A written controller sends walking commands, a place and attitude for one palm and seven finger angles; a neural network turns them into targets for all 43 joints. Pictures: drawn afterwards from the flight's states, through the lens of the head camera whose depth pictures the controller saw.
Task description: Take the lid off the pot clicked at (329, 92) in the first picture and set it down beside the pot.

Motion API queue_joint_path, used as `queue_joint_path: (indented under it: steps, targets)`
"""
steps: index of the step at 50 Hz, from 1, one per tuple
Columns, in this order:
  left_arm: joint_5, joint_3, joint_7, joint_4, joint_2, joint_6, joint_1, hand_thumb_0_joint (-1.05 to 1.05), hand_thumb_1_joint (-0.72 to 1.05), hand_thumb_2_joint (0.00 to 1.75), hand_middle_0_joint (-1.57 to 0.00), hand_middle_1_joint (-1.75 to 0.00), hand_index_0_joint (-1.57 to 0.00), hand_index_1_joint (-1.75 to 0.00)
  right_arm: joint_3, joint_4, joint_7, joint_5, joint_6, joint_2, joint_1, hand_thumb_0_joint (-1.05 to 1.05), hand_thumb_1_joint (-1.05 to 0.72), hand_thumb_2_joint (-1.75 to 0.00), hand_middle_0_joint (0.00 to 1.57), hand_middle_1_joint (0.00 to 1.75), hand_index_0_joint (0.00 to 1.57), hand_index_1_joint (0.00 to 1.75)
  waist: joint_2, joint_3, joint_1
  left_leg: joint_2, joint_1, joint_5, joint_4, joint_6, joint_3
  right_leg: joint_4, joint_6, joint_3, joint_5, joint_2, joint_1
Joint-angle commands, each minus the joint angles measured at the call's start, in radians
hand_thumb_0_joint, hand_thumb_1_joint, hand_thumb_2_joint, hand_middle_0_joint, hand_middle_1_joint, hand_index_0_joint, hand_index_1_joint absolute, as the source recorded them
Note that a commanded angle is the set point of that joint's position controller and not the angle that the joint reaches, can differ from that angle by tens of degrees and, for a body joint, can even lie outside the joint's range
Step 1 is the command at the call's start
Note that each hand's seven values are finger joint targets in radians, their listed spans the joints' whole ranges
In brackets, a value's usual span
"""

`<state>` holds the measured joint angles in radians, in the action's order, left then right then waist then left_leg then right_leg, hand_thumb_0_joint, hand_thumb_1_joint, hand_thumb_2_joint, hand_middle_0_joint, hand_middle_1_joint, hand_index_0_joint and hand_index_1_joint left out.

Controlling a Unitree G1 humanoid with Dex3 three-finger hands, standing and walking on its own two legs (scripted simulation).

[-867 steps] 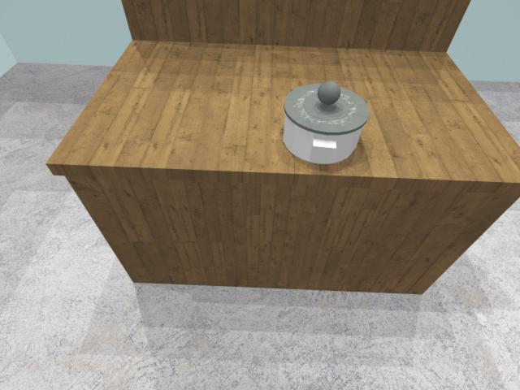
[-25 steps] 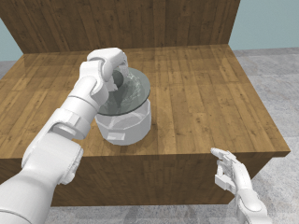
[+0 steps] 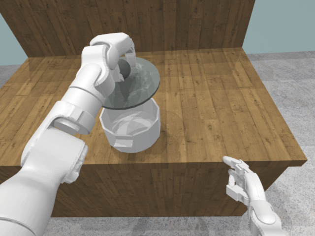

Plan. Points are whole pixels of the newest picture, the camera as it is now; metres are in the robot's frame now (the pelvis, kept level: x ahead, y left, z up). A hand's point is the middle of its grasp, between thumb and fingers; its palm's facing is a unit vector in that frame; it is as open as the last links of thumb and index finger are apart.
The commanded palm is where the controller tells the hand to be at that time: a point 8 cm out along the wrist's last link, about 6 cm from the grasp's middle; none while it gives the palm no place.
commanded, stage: lift the lid straight up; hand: left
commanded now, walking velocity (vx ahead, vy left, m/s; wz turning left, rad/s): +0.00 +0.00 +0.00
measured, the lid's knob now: (120, 69) +0.49 +0.09 +0.19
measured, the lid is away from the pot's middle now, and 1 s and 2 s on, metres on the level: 0.01 0.06 0.17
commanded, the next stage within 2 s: move the lid sideways beside the pot in 0.40 s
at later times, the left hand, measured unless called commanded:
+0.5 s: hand (115, 61) +0.46 +0.10 +0.23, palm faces -0.22 -0.05 -0.97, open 8.2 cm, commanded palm +0.46 +0.10 +0.30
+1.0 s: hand (95, 64) +0.46 +0.15 +0.23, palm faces -0.24 -0.06 -0.97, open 8.2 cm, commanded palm +0.46 +0.16 +0.30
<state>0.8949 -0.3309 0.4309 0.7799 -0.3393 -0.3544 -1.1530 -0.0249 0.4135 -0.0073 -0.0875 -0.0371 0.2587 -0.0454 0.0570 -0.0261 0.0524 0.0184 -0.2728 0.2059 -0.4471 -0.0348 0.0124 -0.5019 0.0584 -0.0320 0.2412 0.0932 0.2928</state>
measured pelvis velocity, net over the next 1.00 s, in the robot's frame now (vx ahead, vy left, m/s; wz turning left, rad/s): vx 0.00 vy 0.00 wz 0.00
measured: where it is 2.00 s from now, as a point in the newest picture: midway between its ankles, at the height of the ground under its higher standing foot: outside the picture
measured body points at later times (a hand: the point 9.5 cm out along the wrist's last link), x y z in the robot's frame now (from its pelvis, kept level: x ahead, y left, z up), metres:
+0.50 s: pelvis +0.00 +0.00 +0.00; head +0.01 -0.03 +0.45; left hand +0.47 +0.10 +0.29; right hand +0.24 -0.23 -0.03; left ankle +0.02 +0.15 -0.74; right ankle +0.01 -0.16 -0.74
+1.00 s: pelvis +0.00 +0.00 +0.00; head +0.02 -0.03 +0.45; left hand +0.47 +0.15 +0.28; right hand +0.25 -0.23 -0.03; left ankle +0.02 +0.15 -0.74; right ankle +0.01 -0.16 -0.74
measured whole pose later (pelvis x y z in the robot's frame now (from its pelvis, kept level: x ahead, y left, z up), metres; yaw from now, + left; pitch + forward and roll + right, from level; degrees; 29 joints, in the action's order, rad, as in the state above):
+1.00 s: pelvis +0.00 +0.00 +0.00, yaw +0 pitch +2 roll +1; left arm 0.91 -0.29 0.51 0.81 -0.46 -0.31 -1.18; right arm -0.04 0.39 0.00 -0.10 -0.02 0.27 -0.05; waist 0.05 -0.01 0.05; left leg 0.02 -0.27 0.20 -0.44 -0.04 0.02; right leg -0.48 0.06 -0.02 0.23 0.09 0.29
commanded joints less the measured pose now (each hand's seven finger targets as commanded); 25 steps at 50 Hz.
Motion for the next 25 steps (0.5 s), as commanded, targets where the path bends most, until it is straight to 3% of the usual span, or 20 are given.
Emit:
queue_joint_path:
  steps: [1,3,5,6,9,13,14,15,17,18,19,20,22,23,24,25]
  targets:
    - [0.028,0.121,-0.051,-0.214,-0.243,-0.011,-0.674,0.00,0.52,1.09,-0.84,-1.01,-0.85,-1.00,0.034,0.025,0.020,0.015,0.072,0.113,0.014,0.00,-0.90,-0.90,0.20,0.30,0.20,0.30,-0.074,-0.350,-0.007,-0.070,0.170,-0.130,0.037,0.066,-0.033,0.052,-0.094,0.090,-0.254,-0.084,-0.085]
    - [0.021,0.105,-0.042,-0.223,-0.234,-0.005,-0.686,0.00,0.52,1.09,-0.84,-1.01,-0.85,-1.00,0.034,0.020,0.022,0.013,0.070,0.114,0.014,0.00,-0.90,-0.90,0.20,0.30,0.20,0.30,-0.070,-0.363,-0.001,-0.071,0.176,-0.136,0.034,0.067,-0.032,0.051,-0.095,0.090,-0.253,-0.081,-0.086]
    - [0.029,0.098,-0.036,-0.169,-0.231,-0.012,-0.702,0.00,0.52,1.09,-0.84,-1.01,-0.85,-1.00,0.030,0.035,0.028,0.013,0.071,0.115,0.012,0.00,-0.90,-0.90,0.20,0.30,0.20,0.30,-0.071,-0.316,0.004,-0.069,0.162,-0.096,0.042,0.067,-0.036,0.062,-0.092,0.092,-0.214,-0.085,-0.058]
    - [0.031,0.109,-0.035,-0.166,-0.252,-0.012,-0.718,0.00,0.52,1.09,-0.84,-1.01,-0.85,-1.00,0.029,0.038,0.031,0.012,0.070,0.117,0.008,0.00,-0.90,-0.90,0.20,0.30,0.20,0.30,-0.082,-0.326,0.005,-0.070,0.163,-0.084,0.047,0.067,-0.035,0.064,-0.090,0.090,-0.200,-0.086,-0.063]
    - [0.032,0.093,-0.030,-0.204,-0.248,0.006,-0.790,0.00,0.52,1.09,-0.84,-1.01,-0.85,-1.00,0.029,0.033,0.036,0.015,0.055,0.112,0.005,0.00,-0.90,-0.90,0.20,0.30,0.20,0.30,-0.031,-0.365,0.009,-0.073,0.191,-0.107,0.043,0.067,-0.032,0.056,-0.094,0.088,-0.216,-0.085,-0.069]
    - [0.023,0.100,-0.018,-0.155,-0.244,0.004,-0.754,0.00,0.52,1.09,-0.84,-1.01,-0.85,-1.00,0.033,0.039,0.036,0.017,0.052,0.119,-0.016,0.00,-0.90,-0.90,0.20,0.30,0.20,0.30,-0.053,-0.376,0.009,-0.076,0.182,-0.114,0.041,0.068,-0.031,0.057,-0.094,0.088,-0.238,-0.081,-0.078]
    - [0.035,0.121,-0.017,-0.138,-0.269,0.001,-0.748,0.00,0.52,1.09,-0.84,-1.01,-0.85,-1.00,0.031,0.040,0.036,0.019,0.053,0.120,-0.012,0.00,-0.90,-0.90,0.20,0.30,0.20,0.30,-0.067,-0.369,0.004,-0.075,0.176,-0.118,0.043,0.068,-0.031,0.055,-0.093,0.086,-0.245,-0.085,-0.084]
    - [0.039,0.110,-0.012,-0.118,-0.257,-0.005,-0.744,0.00,0.52,1.09,-0.84,-1.01,-0.85,-1.00,0.029,0.040,0.035,0.017,0.056,0.120,-0.004,0.00,-0.90,-0.90,0.20,0.30,0.20,0.30,-0.081,-0.348,0.004,-0.075,0.162,-0.105,0.044,0.067,-0.030,0.057,-0.092,0.089,-0.235,-0.084,-0.075]
    - [0.041,0.099,-0.007,-0.176,-0.247,0.001,-0.769,0.00,0.52,1.09,-0.84,-1.01,-0.85,-1.00,0.032,0.030,0.029,0.016,0.056,0.119,-0.003,0.00,-0.90,-0.90,0.20,0.30,0.20,0.30,-0.055,-0.380,0.002,-0.074,0.187,-0.143,0.037,0.068,-0.029,0.049,-0.095,0.088,-0.268,-0.084,-0.083]
    - [0.027,0.072,-0.004,-0.251,-0.216,0.016,-0.782,0.00,0.52,1.09,-0.84,-1.01,-0.85,-1.00,0.036,0.013,0.024,0.017,0.053,0.114,0.000,0.00,-0.90,-0.90,0.20,0.30,0.20,0.30,-0.035,-0.416,0.004,-0.074,0.213,-0.174,0.030,0.069,-0.025,0.043,-0.099,0.088,-0.292,-0.080,-0.096]
    - [0.036,0.070,-0.002,-0.215,-0.206,0.011,-0.757,0.00,0.52,1.09,-0.84,-1.01,-0.85,-1.00,0.035,0.016,0.023,0.019,0.054,0.110,0.009,0.00,-0.90,-0.90,0.20,0.30,0.20,0.30,-0.028,-0.400,0.003,-0.074,0.212,-0.177,0.029,0.069,-0.029,0.043,-0.098,0.088,-0.283,-0.086,-0.080]
    - [0.036,0.060,0.002,-0.165,-0.184,-0.001,-0.735,0.00,0.52,1.09,-0.84,-1.01,-0.85,-1.00,0.033,0.031,0.022,0.017,0.063,0.113,0.002,0.00,-0.90,-0.90,0.20,0.30,0.20,0.30,-0.058,-0.353,0.010,-0.071,0.194,-0.162,0.030,0.067,-0.027,0.048,-0.098,0.097,-0.270,-0.088,-0.057]
    - [0.023,0.083,0.002,-0.167,-0.204,-0.009,-0.754,0.00,0.52,1.09,-0.84,-1.01,-0.85,-1.00,0.033,0.033,0.023,0.016,0.064,0.119,-0.002,0.00,-0.90,-0.90,0.20,0.30,0.20,0.30,-0.066,-0.345,0.007,-0.074,0.184,-0.139,0.038,0.067,-0.028,0.053,-0.096,0.095,-0.254,-0.088,-0.060]
    - [0.011,0.096,-0.003,-0.217,-0.226,0.003,-0.766,0.00,0.52,1.09,-0.84,-1.01,-0.85,-1.00,0.037,0.024,0.023,0.018,0.062,0.122,-0.004,0.00,-0.90,-0.90,0.20,0.30,0.20,0.30,-0.042,-0.378,0.003,-0.072,0.198,-0.147,0.036,0.066,-0.026,0.050,-0.098,0.092,-0.262,-0.081,-0.077]
    - [0.023,0.114,-0.008,-0.243,-0.250,0.007,-0.788,0.00,0.52,1.09,-0.84,-1.01,-0.85,-1.00,0.035,0.018,0.023,0.021,0.054,0.115,-0.002,0.00,-0.90,-0.90,0.20,0.30,0.20,0.30,-0.019,-0.402,-0.005,-0.075,0.211,-0.158,0.039,0.068,-0.024,0.047,-0.099,0.089,-0.267,-0.085,-0.090]
    - [0.034,0.101,-0.009,-0.196,-0.236,0.001,-0.761,0.00,0.52,1.09,-0.84,-1.01,-0.85,-1.00,0.032,0.023,0.024,0.018,0.056,0.112,0.004,0.00,-0.90,-0.90,0.20,0.30,0.20,0.30,-0.041,-0.376,-0.003,-0.075,0.195,-0.155,0.035,0.067,-0.024,0.046,-0.100,0.092,-0.264,-0.087,-0.082]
